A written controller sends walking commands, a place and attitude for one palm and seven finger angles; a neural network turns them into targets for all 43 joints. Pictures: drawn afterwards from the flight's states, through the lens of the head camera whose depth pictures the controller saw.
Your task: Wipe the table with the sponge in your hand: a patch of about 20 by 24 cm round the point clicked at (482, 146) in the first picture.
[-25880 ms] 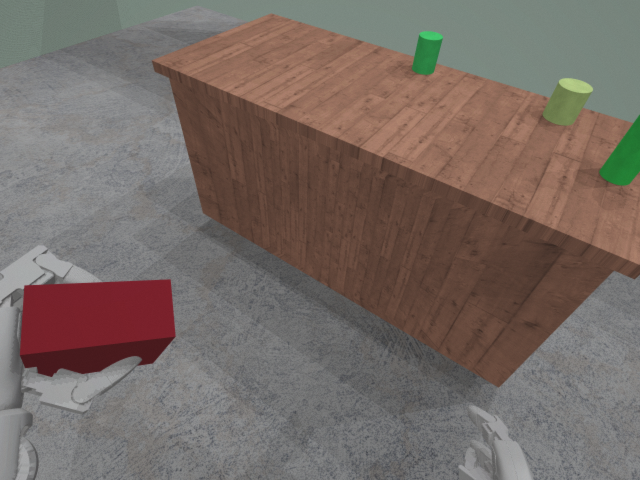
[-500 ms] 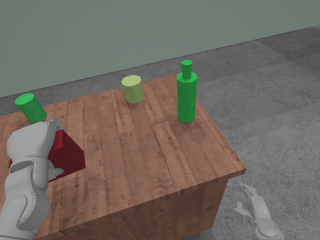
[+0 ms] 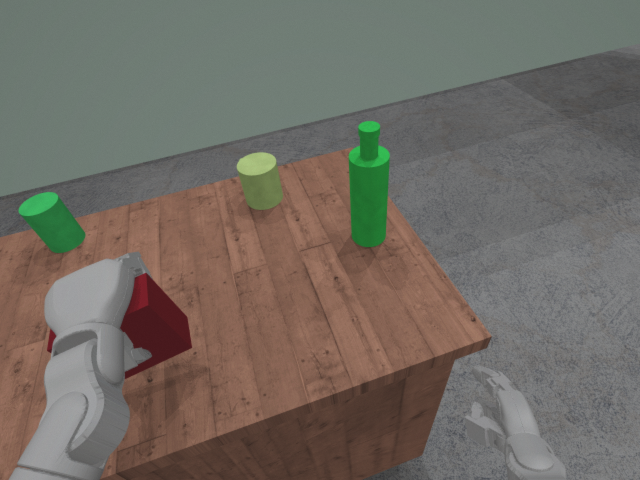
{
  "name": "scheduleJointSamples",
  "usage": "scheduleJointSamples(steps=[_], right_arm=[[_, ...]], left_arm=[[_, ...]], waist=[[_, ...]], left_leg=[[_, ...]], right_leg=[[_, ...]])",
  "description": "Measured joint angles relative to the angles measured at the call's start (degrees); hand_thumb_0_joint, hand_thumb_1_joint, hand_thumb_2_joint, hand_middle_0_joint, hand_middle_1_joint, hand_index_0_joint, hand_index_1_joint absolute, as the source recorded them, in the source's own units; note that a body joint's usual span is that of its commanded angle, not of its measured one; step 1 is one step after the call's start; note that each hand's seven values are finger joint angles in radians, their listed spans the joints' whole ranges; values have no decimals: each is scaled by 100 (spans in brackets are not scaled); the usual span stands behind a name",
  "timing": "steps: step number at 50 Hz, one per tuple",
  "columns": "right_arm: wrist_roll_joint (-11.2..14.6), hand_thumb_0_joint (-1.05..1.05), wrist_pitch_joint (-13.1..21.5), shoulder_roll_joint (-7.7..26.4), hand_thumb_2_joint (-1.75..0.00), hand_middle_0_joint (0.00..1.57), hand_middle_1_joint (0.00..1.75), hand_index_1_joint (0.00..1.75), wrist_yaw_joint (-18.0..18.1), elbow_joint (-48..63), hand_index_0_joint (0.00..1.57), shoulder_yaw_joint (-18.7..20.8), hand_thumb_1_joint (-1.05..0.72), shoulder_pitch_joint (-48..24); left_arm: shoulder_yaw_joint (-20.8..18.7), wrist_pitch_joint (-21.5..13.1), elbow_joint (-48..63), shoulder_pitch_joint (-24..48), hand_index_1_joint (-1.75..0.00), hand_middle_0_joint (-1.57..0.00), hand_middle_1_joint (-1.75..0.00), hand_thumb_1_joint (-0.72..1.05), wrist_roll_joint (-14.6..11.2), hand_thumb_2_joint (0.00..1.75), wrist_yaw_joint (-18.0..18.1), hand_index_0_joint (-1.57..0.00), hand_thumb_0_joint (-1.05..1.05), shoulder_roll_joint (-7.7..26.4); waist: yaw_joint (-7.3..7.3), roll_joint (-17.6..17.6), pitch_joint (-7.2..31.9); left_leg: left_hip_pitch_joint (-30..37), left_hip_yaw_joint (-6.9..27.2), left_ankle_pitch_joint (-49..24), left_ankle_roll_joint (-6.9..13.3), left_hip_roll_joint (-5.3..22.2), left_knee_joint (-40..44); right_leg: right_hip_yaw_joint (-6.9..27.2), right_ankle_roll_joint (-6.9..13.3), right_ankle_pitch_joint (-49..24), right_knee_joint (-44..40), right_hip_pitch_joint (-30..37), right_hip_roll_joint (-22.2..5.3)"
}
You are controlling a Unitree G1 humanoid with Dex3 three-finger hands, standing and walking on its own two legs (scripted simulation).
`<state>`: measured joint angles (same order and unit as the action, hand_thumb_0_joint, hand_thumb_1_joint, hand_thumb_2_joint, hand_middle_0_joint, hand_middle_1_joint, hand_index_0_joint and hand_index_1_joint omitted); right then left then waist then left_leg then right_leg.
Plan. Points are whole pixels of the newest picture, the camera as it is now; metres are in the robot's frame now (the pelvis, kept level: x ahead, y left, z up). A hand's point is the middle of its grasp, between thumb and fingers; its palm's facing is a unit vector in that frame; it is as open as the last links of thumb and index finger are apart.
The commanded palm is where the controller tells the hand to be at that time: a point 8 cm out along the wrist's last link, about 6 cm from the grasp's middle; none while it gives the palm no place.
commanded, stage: move the sponge above the wiping area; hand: left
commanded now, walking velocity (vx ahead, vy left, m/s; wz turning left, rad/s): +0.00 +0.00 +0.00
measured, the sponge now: (133, 337) +0.24 +0.29 +0.06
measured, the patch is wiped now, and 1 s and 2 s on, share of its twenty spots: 0.00 0.00 0.00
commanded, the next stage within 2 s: none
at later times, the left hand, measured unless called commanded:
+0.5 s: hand (154, 327) +0.26 +0.26 +0.07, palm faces -0.03 -0.13 -0.99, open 9.8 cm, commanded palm +0.23 +0.25 +0.15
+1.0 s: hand (155, 340) +0.24 +0.26 +0.06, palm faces -0.09 -0.14 -0.99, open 9.8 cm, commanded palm +0.22 +0.26 +0.15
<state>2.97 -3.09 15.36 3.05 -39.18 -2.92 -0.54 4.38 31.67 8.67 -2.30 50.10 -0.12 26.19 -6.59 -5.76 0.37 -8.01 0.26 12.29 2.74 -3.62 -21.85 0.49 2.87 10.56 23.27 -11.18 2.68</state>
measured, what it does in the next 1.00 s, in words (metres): stands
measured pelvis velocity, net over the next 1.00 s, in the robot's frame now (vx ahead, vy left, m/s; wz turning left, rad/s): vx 0.00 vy -0.01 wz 0.01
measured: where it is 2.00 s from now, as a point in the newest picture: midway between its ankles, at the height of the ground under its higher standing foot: outside the picture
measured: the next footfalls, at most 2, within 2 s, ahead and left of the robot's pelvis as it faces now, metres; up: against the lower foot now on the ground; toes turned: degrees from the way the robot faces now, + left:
none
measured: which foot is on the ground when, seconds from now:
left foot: down 0.00-1.00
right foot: down 0.00-1.00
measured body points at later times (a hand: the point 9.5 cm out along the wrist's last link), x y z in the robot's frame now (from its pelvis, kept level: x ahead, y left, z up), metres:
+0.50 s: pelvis +0.00 +0.00 +0.00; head +0.00 -0.05 +0.45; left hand +0.25 +0.26 +0.13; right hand +0.25 -0.20 -0.09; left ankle -0.01 +0.09 -0.74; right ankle +0.02 -0.09 -0.74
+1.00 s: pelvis +0.00 -0.01 +0.00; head +0.00 -0.06 +0.45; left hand +0.24 +0.26 +0.12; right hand +0.26 -0.21 -0.08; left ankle -0.01 +0.09 -0.74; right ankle +0.02 -0.09 -0.74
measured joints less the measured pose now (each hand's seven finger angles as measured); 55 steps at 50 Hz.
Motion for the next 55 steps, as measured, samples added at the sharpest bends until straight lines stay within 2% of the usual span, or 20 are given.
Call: scheduleJointSamples(steps=[3, 6, 10, 12, 14, 17, 20, 23, 25, 28, 32, 35, 37, 40, 43, 46, 48, 50, 52, 55], right_arm=[[-18, 1, -20, 36, -90, 20, 30, 31, 40, 64, 21, -15, -90, 0], [-83, 1, 40, 46, -90, 20, 30, 31, 109, 76, 21, 10, -90, 51], [-138, 1, 173, -22, -90, 20, 30, 31, 193, -33, 20, 52, -90, 92], [-134, 1, 196, -75, -90, 20, 30, 30, 190, -109, 20, 50, -90, 83], [-110, 1, 188, -127, -90, 20, 30, 30, 161, -159, 20, 55, -90, 58], [-60, 1, 130, -140, -90, 20, 30, 30, 75, -179, 19, 47, -90, 14], [-13, 1, 48, -91, -90, 20, 30, 30, -9, -130, 20, 26, -90, -19], [3, 1, -48, -34, -90, 20, 30, 31, -31, -73, 21, -2, -90, -60], [-11, 1, -79, -4, -90, 20, 30, 31, -22, -29, 21, -3, -90, -59], [-55, 1, -59, 8, -90, 20, 30, 30, 29, -8, 21, 1, -90, -38], [-124, 1, 59, -53, -90, 20, 30, 30, 75, -55, 20, 47, -90, 19], [-124, 1, 99, -105, -90, 20, 30, 30, 59, -116, 20, 75, -90, 53], [-93, 1, 89, -116, -90, 20, 30, 30, 27, -156, 20, 71, -90, 41], [-29, 1, 31, -95, -90, 20, 30, 31, -23, -178, 21, 46, -90, -8], [17, 1, -53, -52, -90, 20, 30, 31, -49, -152, 22, -3, -90, -71], [24, 1, -90, -4, -90, 20, 30, 31, -11, -68, 22, -15, -90, -72], [1, 1, -71, 20, -90, 20, 30, 31, 31, -22, 22, -15, -90, -65], [-45, 1, -16, 24, -90, 20, 30, 31, 84, 6, 22, 1, -90, -32], [-94, 1, 53, 3, -90, 20, 30, 31, 131, -6, 21, 19, -90, 10], [-136, 1, 146, -65, -90, 20, 30, 30, 168, -70, 21, 46, -90, 68]], left_arm=[[264, 5, -63, -105, -137, -77, -136, -47, 101, 103, -229, -76, 0, -22], [536, -296, -166, -91, -137, -78, -136, -47, 287, 103, -305, -77, 0, -12], [618, -849, -225, 30, -136, -78, -136, -47, 397, 103, -65, -77, 0, 23], [560, -978, -310, 147, -136, -78, -136, -47, 408, 103, 119, -77, 0, 23], [450, -921, -384, 252, -136, -78, -136, -47, 379, 103, 284, -77, 0, 6], [322, -561, -486, 390, -136, -78, -136, -47, 323, 103, 407, -77, 0, -71], [318, -141, -536, 422, -137, -78, -136, -47, 257, 103, 317, -77, 0, -189], [456, 74, -543, 329, -137, -77, -136, -47, 256, 103, 81, -77, 0, -257], [605, 57, -559, 258, -137, -77, -136, -47, 312, 103, -67, -77, 0, -279], [764, -218, -579, 193, -137, -78, -136, -47, 369, 103, -148, -77, 0, -269], [746, -740, -463, 108, -136, -78, -136, -47, 439, 103, 65, -77, 0, -209], [608, -853, -359, 83, -136, -78, -136, -47, 446, 103, 338, -77, 0, -141], [482, -724, -370, 130, -136, -78, -136, -47, 410, 103, 471, -77, 0, -103], [324, -315, -480, 261, -136, -78, -136, -47, 306, 103, 490, -77, 0, -86], [252, 46, -550, 284, -136, -78, -136, -47, 205, 103, 277, -77, 0, -89], [368, 141, -578, 201, -137, -77, -136, -47, 198, 103, -47, -76, 0, -97], [470, 0, -557, 118, -137, -77, -136, -47, 203, 103, -219, -76, 0, -100], [547, -303, -525, 42, -137, -77, -136, -47, 229, 103, -288, -77, 0, -96], [582, -658, -468, -17, -136, -78, -136, -47, 266, 103, -245, -77, 0, -73], [513, -1082, -403, -48, -136, -78, -136, -47, 346, 103, 19, -77, 0, -5]], waist=[[-12, 27, -67], [-76, 62, -123], [-165, 91, -129], [-178, 99, -95], [-159, 99, -45], [-100, 69, 11], [-24, 16, 38], [28, -14, 27], [29, -8, 9], [-24, 39, -41], [-122, 91, -67], [-156, 92, -13], [-150, 79, 14], [-100, 45, 34], [-30, 12, 31], [16, -10, 17], [9, -7, -24], [-21, 9, -63], [-71, 37, -89], [-136, 84, -77]], left_leg=[[-24, 17, 1, 11, -16, -31], [-24, 42, 8, 14, -25, -60], [16, 40, 24, 1, -4, -65], [37, 31, 17, -13, 8, -34], [44, 12, 8, -24, 21, -2], [50, -1, -12, -34, 26, 44], [36, 1, -31, -26, 15, 71], [15, 7, -37, -14, 2, 67], [-3, 16, -31, -9, -5, 48], [-8, 23, -12, -16, 0, 15], [43, 17, 20, -45, 37, 3], [81, 9, 40, -69, 69, 12], [110, 6, 42, -83, 82, 29], [121, 18, 30, -92, 87, 46], [100, 37, 12, -89, 78, 48], [53, 73, 7, -78, 59, 20], [37, 82, 12, -72, 54, -7], [35, 86, 25, -70, 56, -34], [55, 81, 37, -75, 67, -42], [88, 59, 51, -90, 92, -32]], right_leg=[[-18, 1, 16, 45, -25, -15], [-44, 8, 33, 71, -15, -25], [-39, 25, 24, 40, 37, -3], [-27, 33, 8, 3, 56, 10], [-6, 38, -9, -25, 54, 24], [10, 38, -26, -53, 47, 28], [10, 28, -29, -55, 25, 17], [4, 22, -16, -25, -6, 5], [-5, 23, 2, 9, -27, -2], [-14, 40, 27, 49, -35, 5], [-5, 76, 32, 29, 23, 44], [6, 96, 25, -16, 73, 77], [10, 104, 18, -40, 102, 90], [0, 106, 11, -56, 116, 94], [-19, 103, 7, -48, 96, 84], [-55, 95, 20, -15, 58, 63], [-65, 95, 30, 10, 46, 58], [-70, 99, 36, 23, 51, 61], [-63, 107, 34, 12, 76, 73], [-40, 122, 20, -26, 113, 100]])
